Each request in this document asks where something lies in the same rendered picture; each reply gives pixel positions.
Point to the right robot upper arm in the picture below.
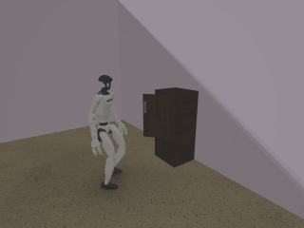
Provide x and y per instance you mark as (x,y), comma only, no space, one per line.
(96,100)

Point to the right robot thigh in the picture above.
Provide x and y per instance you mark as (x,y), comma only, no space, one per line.
(107,145)

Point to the right robot forearm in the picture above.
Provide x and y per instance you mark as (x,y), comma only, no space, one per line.
(92,126)

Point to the right robot foot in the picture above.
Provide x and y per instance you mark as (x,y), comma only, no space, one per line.
(109,185)

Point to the cupboard door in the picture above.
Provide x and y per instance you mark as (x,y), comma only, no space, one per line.
(158,120)

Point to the left robot forearm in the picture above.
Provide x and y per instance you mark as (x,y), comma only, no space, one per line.
(115,116)

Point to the left robot hand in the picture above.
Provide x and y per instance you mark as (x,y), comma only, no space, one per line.
(122,128)

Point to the right robot hand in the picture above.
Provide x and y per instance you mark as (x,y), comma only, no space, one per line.
(96,143)

